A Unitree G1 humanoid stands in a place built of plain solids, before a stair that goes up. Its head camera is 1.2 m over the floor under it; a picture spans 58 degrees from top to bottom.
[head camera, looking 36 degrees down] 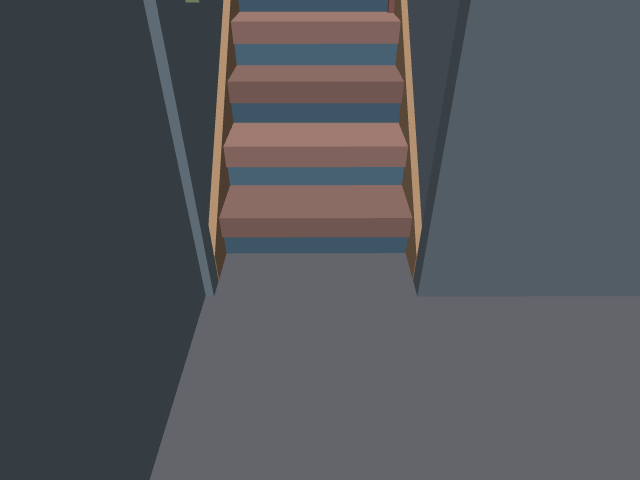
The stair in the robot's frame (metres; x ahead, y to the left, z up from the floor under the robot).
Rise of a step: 0.21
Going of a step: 0.25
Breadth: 0.81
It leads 1 degrees to the left of straight ahead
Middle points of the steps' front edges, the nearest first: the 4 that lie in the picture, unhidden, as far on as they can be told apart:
1.52 0.02 0.21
1.78 0.02 0.42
2.03 0.02 0.62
2.28 0.02 0.83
